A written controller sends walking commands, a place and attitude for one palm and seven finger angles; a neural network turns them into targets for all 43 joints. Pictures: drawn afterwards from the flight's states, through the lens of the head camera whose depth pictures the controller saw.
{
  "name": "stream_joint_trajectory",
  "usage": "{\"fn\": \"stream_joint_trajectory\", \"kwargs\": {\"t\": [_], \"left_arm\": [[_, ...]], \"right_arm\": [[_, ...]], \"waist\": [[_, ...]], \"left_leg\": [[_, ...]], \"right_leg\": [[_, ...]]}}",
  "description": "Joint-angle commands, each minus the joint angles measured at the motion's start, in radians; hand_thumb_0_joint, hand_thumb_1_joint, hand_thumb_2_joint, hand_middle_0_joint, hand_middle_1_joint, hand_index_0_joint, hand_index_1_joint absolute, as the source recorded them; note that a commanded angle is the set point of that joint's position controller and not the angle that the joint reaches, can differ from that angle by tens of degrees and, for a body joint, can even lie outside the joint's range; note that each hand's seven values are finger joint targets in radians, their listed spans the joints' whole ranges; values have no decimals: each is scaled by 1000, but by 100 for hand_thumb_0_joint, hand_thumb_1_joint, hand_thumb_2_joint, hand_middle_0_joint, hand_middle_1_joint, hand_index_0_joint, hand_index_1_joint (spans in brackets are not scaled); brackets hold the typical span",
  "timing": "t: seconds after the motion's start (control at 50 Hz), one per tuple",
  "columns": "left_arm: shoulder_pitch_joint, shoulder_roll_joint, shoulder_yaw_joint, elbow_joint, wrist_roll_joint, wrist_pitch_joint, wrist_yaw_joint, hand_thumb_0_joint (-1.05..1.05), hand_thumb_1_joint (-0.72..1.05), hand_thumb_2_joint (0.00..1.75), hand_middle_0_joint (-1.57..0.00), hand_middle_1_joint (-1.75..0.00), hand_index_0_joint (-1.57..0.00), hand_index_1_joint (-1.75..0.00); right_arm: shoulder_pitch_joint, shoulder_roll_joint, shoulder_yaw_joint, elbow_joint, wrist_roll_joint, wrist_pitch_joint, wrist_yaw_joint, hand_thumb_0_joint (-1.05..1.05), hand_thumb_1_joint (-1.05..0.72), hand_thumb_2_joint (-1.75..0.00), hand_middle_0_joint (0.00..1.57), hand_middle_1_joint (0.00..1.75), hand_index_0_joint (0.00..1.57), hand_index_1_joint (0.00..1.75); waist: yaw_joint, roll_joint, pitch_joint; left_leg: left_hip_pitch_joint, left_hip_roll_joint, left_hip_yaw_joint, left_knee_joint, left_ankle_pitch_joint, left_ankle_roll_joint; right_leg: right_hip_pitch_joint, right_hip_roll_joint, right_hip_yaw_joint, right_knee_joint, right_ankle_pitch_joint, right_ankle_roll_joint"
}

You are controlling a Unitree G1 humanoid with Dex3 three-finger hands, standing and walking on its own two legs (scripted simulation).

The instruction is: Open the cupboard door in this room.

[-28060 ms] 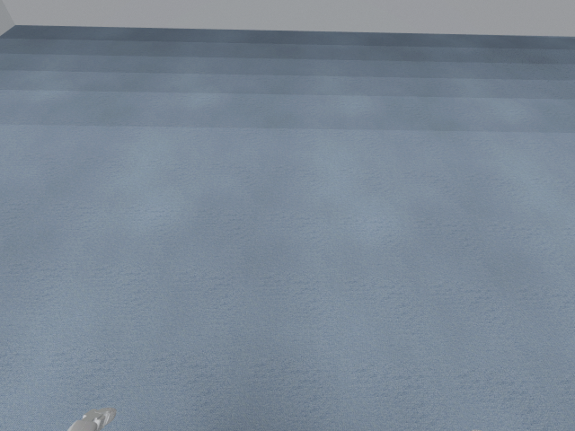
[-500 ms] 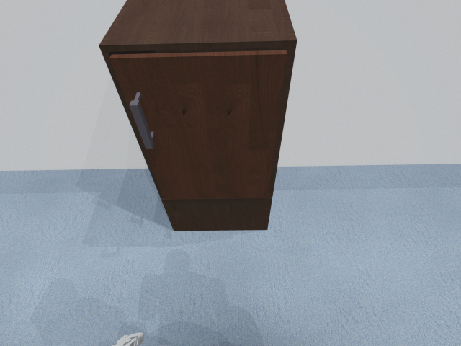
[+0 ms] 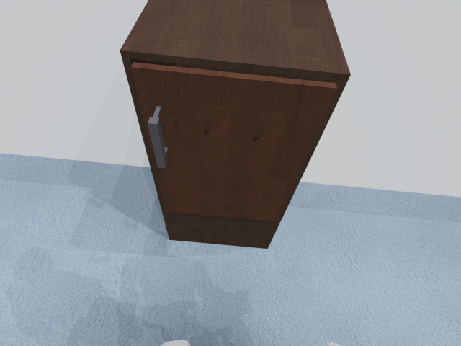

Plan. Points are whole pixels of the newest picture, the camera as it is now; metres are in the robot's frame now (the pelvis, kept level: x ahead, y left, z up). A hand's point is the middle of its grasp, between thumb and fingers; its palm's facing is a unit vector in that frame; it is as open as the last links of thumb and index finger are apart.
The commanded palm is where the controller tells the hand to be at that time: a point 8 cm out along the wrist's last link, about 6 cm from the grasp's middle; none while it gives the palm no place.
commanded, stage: come to a stop and stand still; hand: left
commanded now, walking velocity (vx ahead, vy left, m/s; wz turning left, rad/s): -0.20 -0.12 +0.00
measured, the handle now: (160, 138) +0.54 +0.23 -0.03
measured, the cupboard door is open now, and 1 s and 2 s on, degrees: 0 0 0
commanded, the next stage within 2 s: look again from close up in 0.78 s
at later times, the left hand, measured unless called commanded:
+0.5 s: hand out of the picture +0.01 +0.11 -0.17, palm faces +0.02 -0.98 -0.22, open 7.3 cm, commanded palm none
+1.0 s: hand out of the picture -0.09 +0.10 -0.17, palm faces +0.03 -0.98 -0.19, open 7.4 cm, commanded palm none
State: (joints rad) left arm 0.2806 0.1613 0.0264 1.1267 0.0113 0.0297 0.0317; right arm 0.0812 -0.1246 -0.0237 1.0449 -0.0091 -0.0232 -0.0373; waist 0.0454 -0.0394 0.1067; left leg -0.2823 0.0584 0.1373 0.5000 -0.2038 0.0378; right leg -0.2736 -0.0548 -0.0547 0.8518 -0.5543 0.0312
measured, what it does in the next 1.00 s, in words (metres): steps on the spot: right foot, then left foot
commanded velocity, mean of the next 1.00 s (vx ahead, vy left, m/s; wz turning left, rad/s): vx -0.01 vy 0.00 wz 0.00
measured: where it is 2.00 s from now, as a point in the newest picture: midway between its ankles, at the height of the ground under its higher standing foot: outside the picture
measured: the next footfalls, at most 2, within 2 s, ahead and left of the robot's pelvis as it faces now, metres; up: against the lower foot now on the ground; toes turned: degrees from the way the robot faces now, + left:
right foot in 0.28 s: +0.05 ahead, -0.13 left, +0.00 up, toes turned -2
left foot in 0.56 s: -0.05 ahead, +0.04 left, +0.00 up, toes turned +3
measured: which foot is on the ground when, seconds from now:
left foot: down 0.00-0.28, up 0.30-0.54, down 0.56-1.00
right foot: up 0.00-0.26, down 0.28-1.00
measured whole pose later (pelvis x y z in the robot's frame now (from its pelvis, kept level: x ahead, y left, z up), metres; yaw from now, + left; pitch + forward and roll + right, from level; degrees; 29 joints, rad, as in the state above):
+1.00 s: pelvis -0.06 -0.06 +0.00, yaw +0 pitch -1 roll +0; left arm 0.34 0.12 -0.01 1.15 0.02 -0.02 0.04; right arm 0.29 -0.16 -0.01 1.08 -0.01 -0.02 -0.02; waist 0.01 0.03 0.03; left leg -0.16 0.00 0.05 0.49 -0.31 0.02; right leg -0.25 -0.02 -0.09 0.47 -0.20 -0.02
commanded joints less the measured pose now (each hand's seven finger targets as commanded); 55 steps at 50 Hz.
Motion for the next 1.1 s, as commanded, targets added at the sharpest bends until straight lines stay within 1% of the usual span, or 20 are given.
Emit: {"fn": "stream_joint_trajectory", "kwargs": {"t": [0.0,0.08,0.18,0.22,0.24,0.26,0.28,0.3,0.38,0.46,0.52,0.56,0.58,0.62,0.7,0.84,0.86,0.88,0.92,1.08], "left_arm": [[71,87,37,-69,5,10,2,0,90,90,-20,-30,-20,-30],[40,70,51,-121,6,21,-6,0,90,90,-20,-30,-20,-30],[69,64,43,-132,7,7,-12,0,90,90,-20,-30,-20,-30],[116,111,45,-117,18,-9,-9,0,90,90,-20,-30,-20,-30],[77,179,47,-135,29,-21,-6,0,90,90,-20,-30,-20,-30],[0,227,45,-167,25,-18,-6,0,90,90,-20,-30,-20,-30],[-49,229,41,-189,23,-15,-6,0,90,90,-20,-30,-20,-30],[-82,217,47,-196,24,-20,-4,0,90,90,-20,-30,-20,-30],[-95,160,32,-183,13,-31,-4,0,90,90,-20,-30,-20,-30],[-24,164,36,-146,11,-37,0,0,90,90,-20,-30,-20,-30],[-11,136,27,-116,-6,-36,0,0,90,90,-20,-30,-20,-30],[14,82,15,-108,-14,-32,-5,0,90,90,-20,-30,-20,-30],[9,78,11,-98,-11,-33,-6,0,90,90,-20,-30,-20,-30],[-13,85,7,-77,-5,-29,-5,0,90,90,-20,-30,-20,-30],[17,81,-3,-42,-4,-31,-7,0,90,90,-20,-30,-20,-30],[59,56,-13,-18,-2,-39,-2,0,90,90,-20,-30,-20,-30],[150,88,-19,8,14,-71,44,0,90,90,-20,-30,-20,-30],[124,140,-8,-22,6,-83,37,0,90,90,-20,-30,-20,-30],[76,113,-17,-34,6,-81,20,0,90,90,-20,-30,-20,-30],[82,52,-28,-24,0,-65,4,0,90,90,-20,-30,-20,-30]], "right_arm": [[138,-229,-68,-10,-5,28,-24,0,-90,-90,20,30,20,30],[81,-214,-80,-46,-12,28,-12,0,-90,-90,20,30,20,30],[22,-213,-84,-68,-19,39,9,0,-90,-90,20,30,20,30],[52,-175,-80,-67,-7,45,17,0,-90,-90,20,30,20,30],[85,-110,-67,-73,1,52,21,0,-90,-90,20,30,20,30],[41,-90,-57,-103,3,63,28,0,-90,-90,20,30,20,30],[41,-108,-62,-103,-1,71,33,0,-90,-90,20,30,20,30],[49,-111,-64,-93,-6,78,34,0,-90,-90,20,30,20,30],[156,-111,-53,-29,-5,62,30,0,-90,-90,20,30,20,30],[160,-90,-35,-19,0,45,21,0,-90,-90,20,30,20,30],[230,-88,-22,25,4,21,11,0,-90,-90,20,30,20,30],[204,-145,-20,21,-5,4,2,0,-90,-90,20,30,20,30],[180,-152,-17,25,-7,7,-1,0,-90,-90,20,30,20,30],[179,-123,-11,43,-1,5,-3,0,-90,-90,20,30,20,30],[207,-101,-6,53,-1,11,-3,0,-90,-90,20,30,20,30],[260,-87,-1,69,1,13,-4,0,-90,-90,20,30,20,30],[153,-135,5,6,2,-9,12,0,-90,-90,20,30,20,30],[244,-76,6,-17,3,0,14,0,-90,-90,20,30,20,30],[281,-75,16,-3,-3,-6,19,0,-90,-90,20,30,20,30],[304,-107,28,-10,-2,-17,7,0,-90,-90,20,30,20,30]], "waist": [[-60,140,-184],[-43,175,-189],[-19,237,-160],[0,72,-150],[-18,-170,-114],[-15,-278,-41],[-21,-196,-36],[-33,-235,-13],[-62,-136,-50],[-27,-95,-86],[-42,4,-124],[-9,169,-115],[-1,127,-113],[-11,198,-92],[-19,101,-31],[-39,-7,-6],[4,56,-21],[-61,45,-160],[-65,96,-126],[-50,22,-1]], "left_leg": [[252,321,-210,-103,800,163],[151,296,-172,-129,568,142],[-9,244,-185,-142,107,91],[-100,149,-137,-22,-79,21],[-156,34,-61,144,-243,-45],[-142,-16,-83,272,-354,-55],[-94,-14,-131,361,-342,-45],[-116,-14,-153,409,-304,-37],[-101,-20,-126,442,-197,-47],[-48,-16,-107,182,-228,-57],[151,3,-163,-140,7,-41],[96,149,-304,-184,134,21],[52,143,-278,-188,68,20],[27,110,-260,-224,57,11],[9,68,-222,-243,-103,-8],[77,45,-188,-217,-78,-9],[28,44,-118,-10,31,-42],[60,-9,-145,-21,-113,-43],[79,14,-153,-74,-46,-25],[1,41,-197,-166,12,3]], "right_leg": [[-180,-5,58,204,35,10],[-157,-8,62,179,86,16],[41,-5,-9,-172,169,-2],[159,-19,1,-426,330,-3],[98,-194,221,-580,297,-52],[-81,-307,337,-656,232,-134],[-171,-307,303,-675,119,-177],[-193,-261,291,-675,69,-165],[-57,-178,156,-581,362,-153],[73,-194,182,-546,478,-187],[42,-133,148,-465,430,-119],[55,-37,64,-436,382,-50],[110,-32,60,-459,384,-41],[152,-38,34,-451,413,-33],[147,-50,61,-515,385,-40],[63,-61,88,-561,327,-41],[92,-114,126,-463,762,-43],[144,-156,180,-477,631,-82],[65,-98,115,-472,344,-93],[74,-52,72,-440,382,-75]]}}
